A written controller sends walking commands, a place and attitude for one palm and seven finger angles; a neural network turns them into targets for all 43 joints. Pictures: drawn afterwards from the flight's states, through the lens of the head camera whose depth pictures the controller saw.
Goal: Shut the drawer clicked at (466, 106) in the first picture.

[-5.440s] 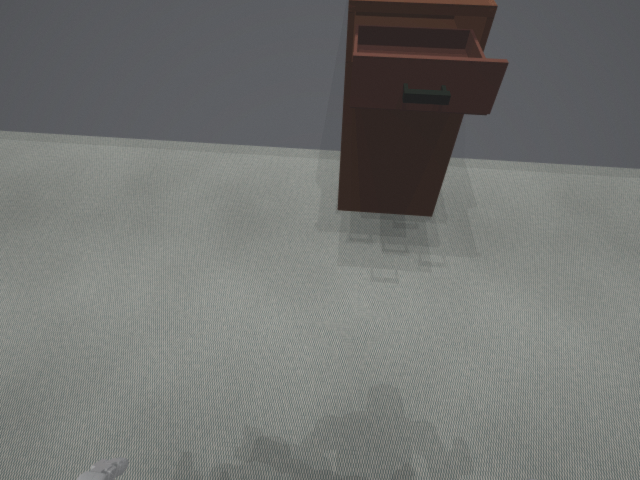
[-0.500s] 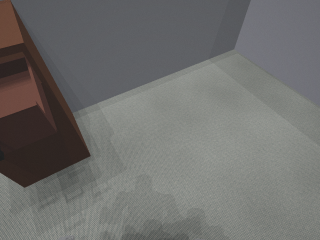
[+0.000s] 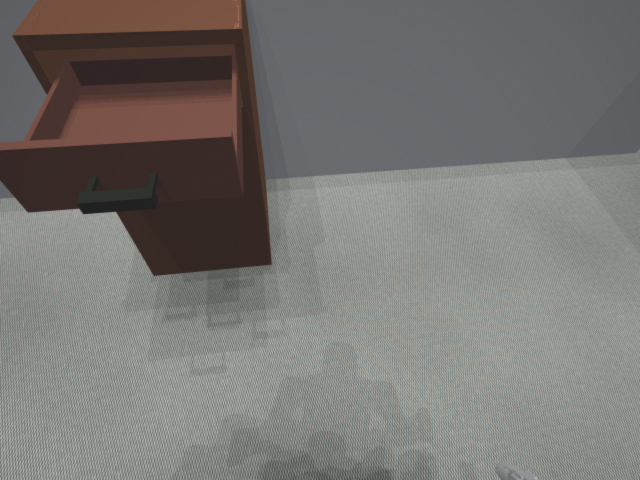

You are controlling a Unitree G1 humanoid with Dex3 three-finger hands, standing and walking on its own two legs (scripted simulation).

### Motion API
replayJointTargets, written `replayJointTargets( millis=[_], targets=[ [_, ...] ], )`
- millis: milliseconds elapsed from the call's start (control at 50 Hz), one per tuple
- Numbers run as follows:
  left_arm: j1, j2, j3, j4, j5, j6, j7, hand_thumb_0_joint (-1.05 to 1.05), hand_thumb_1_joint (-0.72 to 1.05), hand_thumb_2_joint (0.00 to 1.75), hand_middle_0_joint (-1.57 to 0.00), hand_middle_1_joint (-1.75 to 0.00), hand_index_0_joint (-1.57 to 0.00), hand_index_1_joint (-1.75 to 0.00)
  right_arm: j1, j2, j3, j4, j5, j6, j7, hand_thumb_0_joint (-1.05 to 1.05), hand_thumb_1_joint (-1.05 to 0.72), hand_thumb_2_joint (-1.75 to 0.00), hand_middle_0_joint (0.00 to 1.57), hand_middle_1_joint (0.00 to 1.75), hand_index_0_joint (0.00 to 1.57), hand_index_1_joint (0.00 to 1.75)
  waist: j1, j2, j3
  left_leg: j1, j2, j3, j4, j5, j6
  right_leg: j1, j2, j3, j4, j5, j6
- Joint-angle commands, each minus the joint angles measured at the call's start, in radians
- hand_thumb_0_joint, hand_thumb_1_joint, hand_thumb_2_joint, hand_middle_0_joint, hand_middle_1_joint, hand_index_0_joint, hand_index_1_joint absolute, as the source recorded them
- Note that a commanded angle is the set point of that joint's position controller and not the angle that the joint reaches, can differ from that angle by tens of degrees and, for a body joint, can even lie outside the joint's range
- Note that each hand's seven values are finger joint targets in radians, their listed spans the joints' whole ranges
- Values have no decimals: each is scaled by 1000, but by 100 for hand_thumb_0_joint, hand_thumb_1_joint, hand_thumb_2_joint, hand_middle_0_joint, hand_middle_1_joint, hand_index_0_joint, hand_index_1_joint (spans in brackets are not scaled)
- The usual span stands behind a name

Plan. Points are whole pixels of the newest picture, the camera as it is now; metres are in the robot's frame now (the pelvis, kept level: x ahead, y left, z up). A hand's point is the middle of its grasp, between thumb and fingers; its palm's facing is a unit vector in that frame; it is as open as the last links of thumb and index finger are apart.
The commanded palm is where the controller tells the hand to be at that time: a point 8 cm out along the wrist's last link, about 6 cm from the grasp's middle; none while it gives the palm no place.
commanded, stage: turn to face it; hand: left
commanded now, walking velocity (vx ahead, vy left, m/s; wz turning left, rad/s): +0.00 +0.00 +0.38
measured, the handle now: (121, 190) +0.51 +0.38 +0.00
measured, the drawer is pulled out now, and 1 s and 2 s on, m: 0.30 0.30 0.30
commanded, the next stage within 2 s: take the last steps up to it in 0.38 s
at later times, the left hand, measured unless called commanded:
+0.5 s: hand out of the picture +0.03 +0.18 -0.14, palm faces +0.20 -0.94 -0.28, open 7.4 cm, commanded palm none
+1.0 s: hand out of the picture -0.13 +0.19 -0.17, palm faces +0.39 -0.90 -0.17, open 7.4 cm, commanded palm none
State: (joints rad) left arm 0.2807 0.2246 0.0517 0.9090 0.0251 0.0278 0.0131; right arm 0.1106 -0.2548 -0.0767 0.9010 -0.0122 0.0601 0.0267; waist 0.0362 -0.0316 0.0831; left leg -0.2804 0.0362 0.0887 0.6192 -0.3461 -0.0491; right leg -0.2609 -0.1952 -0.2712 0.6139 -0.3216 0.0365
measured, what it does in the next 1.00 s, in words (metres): steps on the spot, turning left: left foot, then right foot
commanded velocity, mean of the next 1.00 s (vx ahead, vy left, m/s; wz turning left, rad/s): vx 0.16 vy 0.03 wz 0.16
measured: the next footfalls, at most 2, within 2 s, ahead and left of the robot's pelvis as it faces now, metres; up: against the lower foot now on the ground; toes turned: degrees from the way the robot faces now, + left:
left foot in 0.02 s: +0.03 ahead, +0.13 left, +0.00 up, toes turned +6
right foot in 0.42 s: +0.05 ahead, -0.11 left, +0.00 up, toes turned +5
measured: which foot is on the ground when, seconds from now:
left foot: up 0.00-0.00, down 0.02-0.42, up 0.44-0.96, down 0.98-1.00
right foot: down 0.00-0.00, up 0.02-0.40, down 0.42-0.98, up 1.00-1.00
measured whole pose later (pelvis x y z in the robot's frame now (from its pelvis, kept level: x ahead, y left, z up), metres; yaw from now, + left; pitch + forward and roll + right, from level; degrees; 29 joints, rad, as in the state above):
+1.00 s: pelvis +0.03 +0.06 +0.00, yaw +15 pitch -1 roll -1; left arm 0.50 0.17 0.05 1.14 0.03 -0.01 0.01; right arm 0.16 -0.19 -0.05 0.99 -0.02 -0.03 0.02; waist 0.08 -0.02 0.02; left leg -0.28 0.05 0.11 0.53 -0.26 0.02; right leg -0.14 -0.13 -0.14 0.57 -0.40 0.03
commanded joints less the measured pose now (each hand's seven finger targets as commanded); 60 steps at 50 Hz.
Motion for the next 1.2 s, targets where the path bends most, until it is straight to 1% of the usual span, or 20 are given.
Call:
replayJointTargets(
  millis=[0,40,120,240,340,360,380,400,420,440,500,580,740,840,920,960,980,1040,1080,1180],
  targets=[
    [-47,100,32,-121,-5,-7,1,0,90,90,-20,-30,-20,-30,183,-282,-58,-42,-3,-43,-15,0,-90,-90,20,30,20,30,-116,329,-199,340,404,-446,-259,753,250,-354,50,129,405,-350,54],
    [-116,106,36,-101,-7,1,9,0,90,90,-20,-30,-20,-30,162,-228,-44,-27,-6,-47,-36,0,-90,-90,20,30,20,30,-107,265,-165,236,323,-386,-250,622,255,-362,55,243,530,-243,41],
    [-26,106,38,-35,-10,6,-2,0,90,90,-20,-30,-20,-30,35,-147,-14,-53,-5,-54,-40,0,-90,-90,20,30,20,30,-37,200,-106,142,192,-234,-274,561,199,-272,80,237,495,-73,50],
    [-68,84,28,-47,-12,6,4,0,90,90,-20,-30,-20,-30,82,-140,-17,-23,-10,-45,-41,0,-90,-90,20,30,20,30,-59,185,-90,126,197,-305,-293,444,225,-187,124,234,283,-117,40],
    [6,67,24,-27,-17,-13,11,0,90,90,-20,-30,-20,-30,59,-128,-20,-17,-9,-39,-38,0,-90,-90,20,30,20,30,-22,164,-112,44,169,-340,-225,426,202,16,171,217,-7,-3,18],
    [48,69,26,-15,-16,-22,14,0,90,90,-20,-30,-20,-30,55,-117,-18,-17,-4,-40,-37,0,-90,-90,20,30,20,30,0,131,-133,-3,142,-323,-172,373,170,117,159,220,-151,104,17],
    [68,113,31,-12,-8,-37,20,0,90,90,-20,-30,-20,-30,76,-70,-13,-14,6,-44,-32,0,-90,-90,20,30,20,30,4,26,-152,-84,70,-265,-60,244,110,228,61,321,-280,171,-5],
    [72,203,48,-11,5,-46,26,0,90,90,-20,-30,-20,-30,93,-1,0,-32,11,-46,-27,0,-90,-90,20,30,20,30,-2,-247,-136,-252,-80,-111,130,-103,33,285,-184,577,-328,308,-104],
    [77,213,45,-25,-5,-43,23,0,90,90,-20,-30,-20,-30,73,-44,-12,-37,-1,-30,-35,0,-90,-90,20,30,20,30,16,-231,-133,-223,-60,-168,289,-251,31,159,-264,596,-342,351,-184],
    [29,188,49,-28,-4,-39,30,0,90,90,-20,-30,-20,-30,66,-51,-19,-28,-4,-15,-35,0,-90,-90,20,30,20,30,-4,-234,-105,-222,-48,-179,410,-223,34,98,-235,575,-354,307,-206],
    [-32,110,29,-33,-7,-50,19,0,90,90,-20,-30,-20,-30,117,-38,-16,40,-11,-14,-17,0,-90,-90,20,30,20,30,-38,-97,-37,-255,-16,-148,549,-25,15,79,-103,405,-365,159,-158],
    [64,86,30,12,-5,-71,15,0,90,90,-20,-30,-20,-30,98,-29,-16,52,-21,-25,-4,0,-90,-90,20,30,20,30,-4,-108,-8,-318,22,-119,523,66,-1,135,-109,400,-437,-50,-137],
    [191,101,30,105,7,-92,6,0,90,90,-20,-30,-20,-30,10,0,-1,32,-14,-47,11,0,-90,-90,20,30,20,30,35,-121,7,-336,56,-57,271,50,8,228,-145,372,-481,-69,-167],
    [201,111,28,147,12,-89,3,0,90,90,-20,-30,-20,-30,-5,26,15,24,-8,-68,16,0,-90,-90,20,30,20,30,33,-151,2,-160,27,-2,52,13,41,148,-137,321,-452,-38,-167],
    [162,83,24,167,2,-74,0,0,90,90,-20,-30,-20,-30,179,-3,15,90,-6,-96,-4,0,-90,-90,20,30,20,30,-60,-37,-29,250,-11,57,-195,77,47,-73,-39,212,-259,-66,-111],
    [140,-22,2,124,-2,-70,-8,0,90,90,-20,-30,-20,-30,426,-182,-27,149,-15,-105,-29,0,-90,-90,20,30,20,30,-150,372,-97,450,350,-434,-396,-77,163,-372,141,88,292,-272,-32],
    [71,3,3,91,4,-70,-3,0,90,90,-20,-30,-20,-30,430,-174,-21,157,-13,-99,-39,0,-90,-90,20,30,20,30,-156,281,-64,398,386,-487,-429,-102,214,-440,124,188,438,-265,-54],
    [58,6,14,131,2,-69,-21,0,90,90,-20,-30,-20,-30,252,-35,17,123,-4,-117,-50,0,-90,-90,20,30,20,30,-69,138,28,200,300,-293,-455,41,211,-399,49,241,545,-39,-55],
    [98,-25,12,153,7,-57,-22,0,90,90,-20,-30,-20,-30,250,8,23,126,-3,-135,-52,0,-90,-90,20,30,20,30,-35,132,40,147,243,-182,-467,211,193,-348,55,233,530,50,-36],
    [49,-18,17,125,5,-40,-23,0,90,90,-20,-30,-20,-30,291,10,25,149,2,-152,-58,0,-90,-90,20,30,20,30,-19,114,24,228,232,-122,-465,423,215,-418,62,238,486,134,-12]
  ],
)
